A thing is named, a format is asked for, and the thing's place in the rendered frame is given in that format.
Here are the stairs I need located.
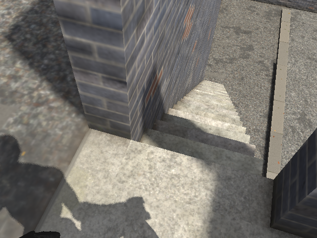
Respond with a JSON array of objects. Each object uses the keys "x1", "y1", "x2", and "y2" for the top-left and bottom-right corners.
[{"x1": 140, "y1": 79, "x2": 264, "y2": 176}]

